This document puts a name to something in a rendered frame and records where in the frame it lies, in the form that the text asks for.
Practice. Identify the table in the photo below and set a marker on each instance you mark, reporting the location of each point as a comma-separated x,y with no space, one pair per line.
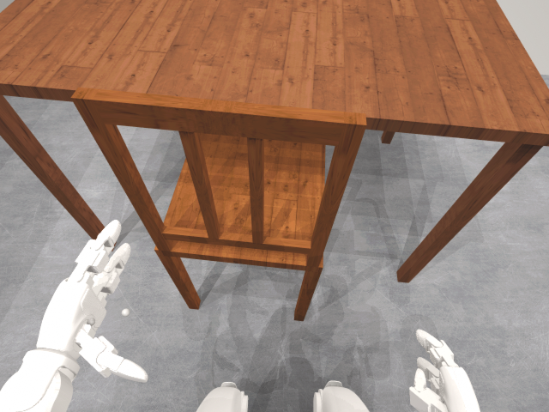
452,68

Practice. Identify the chair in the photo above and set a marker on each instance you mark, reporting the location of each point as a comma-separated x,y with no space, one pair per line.
252,188

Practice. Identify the left robot hand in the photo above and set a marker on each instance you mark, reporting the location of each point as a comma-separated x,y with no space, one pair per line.
83,296

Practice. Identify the robot left forearm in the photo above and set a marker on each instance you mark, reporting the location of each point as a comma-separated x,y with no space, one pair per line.
43,383

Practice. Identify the right robot shin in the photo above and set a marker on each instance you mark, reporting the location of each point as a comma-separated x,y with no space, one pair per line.
334,383

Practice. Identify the left robot thigh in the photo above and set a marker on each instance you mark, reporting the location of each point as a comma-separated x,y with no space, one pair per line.
224,399

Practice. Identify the right robot hand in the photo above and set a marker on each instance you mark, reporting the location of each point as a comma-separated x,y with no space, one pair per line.
451,389

